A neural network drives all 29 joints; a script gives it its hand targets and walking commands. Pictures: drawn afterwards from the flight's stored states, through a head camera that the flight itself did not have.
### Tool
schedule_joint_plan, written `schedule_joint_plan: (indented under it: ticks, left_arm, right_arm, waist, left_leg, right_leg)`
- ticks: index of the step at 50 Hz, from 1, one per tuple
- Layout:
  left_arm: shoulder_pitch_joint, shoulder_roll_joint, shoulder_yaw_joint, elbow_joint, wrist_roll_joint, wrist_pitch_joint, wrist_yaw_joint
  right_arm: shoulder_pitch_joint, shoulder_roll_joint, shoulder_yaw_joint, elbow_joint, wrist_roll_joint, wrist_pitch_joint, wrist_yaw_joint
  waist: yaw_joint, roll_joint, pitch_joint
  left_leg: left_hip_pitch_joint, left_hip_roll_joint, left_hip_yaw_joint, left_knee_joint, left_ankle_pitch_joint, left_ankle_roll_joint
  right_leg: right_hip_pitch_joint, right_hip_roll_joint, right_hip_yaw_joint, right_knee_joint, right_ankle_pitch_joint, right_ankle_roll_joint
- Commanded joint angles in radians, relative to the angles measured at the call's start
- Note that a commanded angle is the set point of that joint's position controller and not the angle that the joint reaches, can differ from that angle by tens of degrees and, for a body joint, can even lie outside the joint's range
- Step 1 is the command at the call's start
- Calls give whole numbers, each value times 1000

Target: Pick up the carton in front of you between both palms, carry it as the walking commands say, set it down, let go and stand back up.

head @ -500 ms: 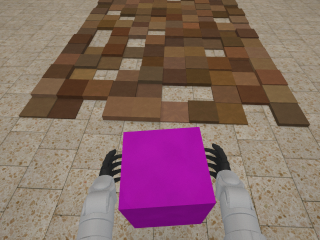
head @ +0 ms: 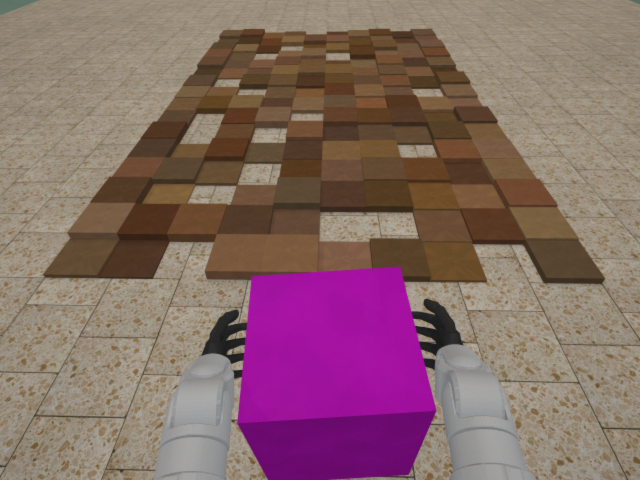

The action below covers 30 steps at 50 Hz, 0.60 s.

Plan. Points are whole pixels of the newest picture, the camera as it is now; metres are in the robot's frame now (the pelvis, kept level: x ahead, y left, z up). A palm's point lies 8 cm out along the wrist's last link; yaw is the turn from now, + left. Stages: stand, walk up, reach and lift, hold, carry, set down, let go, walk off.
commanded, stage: reach and lift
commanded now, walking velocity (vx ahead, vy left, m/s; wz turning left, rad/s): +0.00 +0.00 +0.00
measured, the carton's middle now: (332, 378) +0.31 +0.00 -0.06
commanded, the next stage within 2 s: hold in 0.66 s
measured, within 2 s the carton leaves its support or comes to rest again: neither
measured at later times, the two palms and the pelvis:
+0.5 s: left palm (212, 357) +0.29 +0.15 +0.03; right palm (445, 344) +0.30 -0.15 +0.04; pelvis +0.01 +0.00 +0.00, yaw +1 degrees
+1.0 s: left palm (206, 352) +0.29 +0.15 +0.05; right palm (447, 335) +0.30 -0.14 +0.06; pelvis +0.01 +0.00 +0.00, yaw +1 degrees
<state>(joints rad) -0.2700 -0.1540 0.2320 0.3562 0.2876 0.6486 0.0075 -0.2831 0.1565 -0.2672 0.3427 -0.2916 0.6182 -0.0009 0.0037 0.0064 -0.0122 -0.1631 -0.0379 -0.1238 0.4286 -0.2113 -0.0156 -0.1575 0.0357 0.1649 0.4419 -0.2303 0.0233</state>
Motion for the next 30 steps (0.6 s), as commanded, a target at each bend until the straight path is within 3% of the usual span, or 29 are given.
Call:
schedule_joint_plan:
  ticks: [1, 2, 3, 4, 5, 6, 7, 8, 9, 10, 11, 12, 13, 14, 15, 16, 17, 18, 19, 20, 21, 22, 23, 24, 25, 26, 27, 29, 30]
  left_arm:
    - [-520, -975, -527, -35, -256, -60, -252]
    - [-521, -958, -471, 10, -226, -69, -255]
    - [-544, -966, -499, -22, -228, -71, -252]
    - [-505, -984, -516, -2, -262, -60, -261]
    - [-584, -1008, -523, -21, -248, -66, -262]
    - [-641, -975, -537, -86, -274, -74, -265]
    - [-636, -973, -533, -41, -261, -66, -269]
    - [-620, -944, -492, -12, -223, -58, -272]
    - [-646, -988, -576, -46, -297, -65, -269]
    - [-606, -968, -551, -70, -249, -60, -267]
    - [-581, -999, -584, -49, -263, -43, -255]
    - [-551, -995, -547, -39, -292, -46, -261]
    - [-538, -961, -537, -54, -256, -35, -256]
    - [-532, -939, -578, -123, -263, -28, -248]
    - [-522, -940, -517, -56, -245, -9, -250]
    - [-496, -937, -541, -67, -282, -15, -248]
    - [-492, -965, -529, -111, -268, -20, -247]
    - [-492, -979, -499, -47, -236, -7, -249]
    - [-442, -957, -543, -114, -250, -13, -243]
    - [-449, -904, -512, -100, -217, 1, -240]
    - [-509, -930, -504, -131, -229, -19, -240]
    - [-485, -954, -570, -180, -286, -18, -245]
    - [-488, -962, -560, -161, -280, -13, -242]
    - [-440, -950, -599, -155, -278, -4, -241]
    - [-447, -944, -533, -124, -271, 0, -240]
    - [-457, -956, -603, -153, -286, 4, -244]
    - [-466, -944, -580, -177, -283, 7, -244]
    - [-472, -935, -566, -197, -269, 10, -246]
    - [-439, -926, -549, -160, -267, 24, -246]
  right_arm:
    - [-467, 965, 557, 55, 258, -39, 276]
    - [-492, 1004, 543, 64, 230, -38, 271]
    - [-485, 1020, 564, 83, 247, -32, 269]
    - [-493, 972, 559, 29, 245, -33, 266]
    - [-549, 992, 580, 24, 248, -42, 262]
    - [-511, 979, 547, 73, 217, -29, 267]
    - [-512, 1026, 537, 99, 228, -26, 268]
    - [-511, 979, 515, 112, 223, -27, 263]
    - [-500, 976, 547, 60, 226, -29, 262]
    - [-540, 1037, 575, -6, 238, -31, 258]
    - [-535, 980, 563, -10, 245, -24, 255]
    - [-498, 974, 564, 23, 253, -4, 251]
    - [-424, 956, 529, 57, 224, 6, 251]
    - [-393, 971, 519, 56, 236, 13, 258]
    - [-391, 941, 471, 88, 207, 15, 265]
    - [-365, 969, 522, 81, 239, 25, 266]
    - [-436, 940, 548, -33, 248, 12, 273]
    - [-451, 939, 528, -21, 244, 14, 270]
    - [-458, 952, 585, -60, 264, 18, 272]
    - [-381, 993, 546, 6, 252, 25, 261]
    - [-406, 959, 540, 39, 248, 30, 255]
    - [-358, 955, 563, -48, 240, 16, 252]
    - [-436, 948, 599, -128, 261, 6, 249]
    - [-424, 979, 620, -122, 285, 18, 245]
    - [-397, 933, 576, -50, 264, 28, 247]
    - [-366, 967, 608, -104, 264, 32, 245]
    - [-387, 950, 600, -91, 278, 35, 253]
    - [-383, 936, 577, -81, 248, 49, 256]
    - [-401, 940, 585, -93, 281, 44, 256]
  waist:
    - [-11, 12, -230]
    - [30, -62, -243]
    - [48, -15, -228]
    - [-25, -36, -237]
    - [2, 13, -242]
    - [-23, -20, -269]
    - [7, -4, -269]
    - [-4, 13, -190]
    - [-28, -38, -270]
    - [-2, -15, -298]
    - [-27, -6, -295]
    - [-13, -40, -287]
    - [-9, -18, -211]
    - [-26, -6, -205]
    - [-12, 31, -180]
    - [-1, 9, -214]
    - [18, 16, -255]
    - [-3, 13, -220]
    - [37, -72, -173]
    - [20, 9, -206]
    - [18, 32, -246]
    - [-23, -28, -249]
    - [14, -24, -326]
    - [2, 10, -275]
    - [7, -17, -282]
    - [-31, -22, -231]
    - [2, 21, -220]
    - [-3, -37, -177]
    - [5, -11, -222]
  left_leg:
    - [54, -62, 71, -64, 45, -4]
    - [61, -63, 76, -63, 110, 3]
    - [46, -58, 74, -56, 43, 10]
    - [35, -62, 81, -57, 62, 2]
    - [74, -79, 91, -48, 91, -3]
    - [60, -64, 75, -60, 78, 2]
    - [78, -64, 91, -69, -14, -7]
    - [20, -69, 99, -55, 0, 1]
    - [111, -58, 76, -70, 18, 1]
    - [68, -69, 85, -67, 89, 0]
    - [111, -62, 70, -68, 152, -6]
    - [116, -64, 66, -62, 127, 0]
    - [94, -57, 78, -58, 126, -8]
    - [132, -53, 69, -81, 106, -4]
    - [50, -62, 68, -90, 120, -11]
    - [95, -61, 67, -95, 164, -11]
    - [119, -59, 77, -96, 138, -12]
    - [89, -68, 85, -92, 157, -17]
    - [138, -56, 72, -99, 189, 3]
    - [79, -73, 71, -102, 211, -6]
    - [154, -71, 89, -59, 235, -1]
    - [127, -77, 82, -73, 227, -11]
    - [159, -71, 69, -78, 291, -12]
    - [120, -70, 63, -77, 345, -17]
    - [147, -70, 68, -91, 299, -14]
    - [149, -81, 71, -95, 249, -18]
    - [157, -69, 73, -95, 203, -13]
    - [102, -68, 75, -97, 183, -8]
    - [141, -72, 74, -86, 205, -5]
  right_leg:
    - [32, 68, -96, -67, 62, -21]
    - [34, 79, -103, -71, 130, 1]
    - [38, 59, -88, -74, 58, -5]
    - [76, 57, -90, -80, 89, -5]
    - [40, 62, -81, -65, 133, -10]
    - [51, 55, -96, -74, 130, -13]
    - [53, 59, -103, -77, 30, -6]
    - [9, 42, -86, -89, 38, -11]
    - [43, 62, -103, -87, 53, -9]
    - [103, 57, -83, -79, 153, -1]
    - [90, 63, -101, -82, 171, -6]
    - [92, 64, -103, -76, 144, 4]
    - [64, 50, -95, -101, 127, -14]
    - [38, 63, -105, -112, 96, -9]
    - [46, 60, -97, -100, 153, -22]
    - [119, 67, -98, -105, 194, -4]
    - [118, 76, -110, -89, 169, -11]
    - [116, 63, -106, -109, 167, -4]
    - [65, 82, -124, -107, 176, 1]
    - [148, 64, -83, -111, 269, 8]
    - [121, 49, -83, -99, 267, 9]
    - [148, 66, -82, -105, 297, 6]
    - [175, 72, -96, -76, 351, 12]
    - [176, 82, -99, -97, 366, 9]
    - [180, 66, -91, -104, 334, 0]
    - [147, 75, -84, -118, 299, 6]
    - [124, 72, -88, -112, 246, -2]
    - [111, 76, -94, -113, 239, -2]
    - [128, 65, -93, -118, 209, 1]
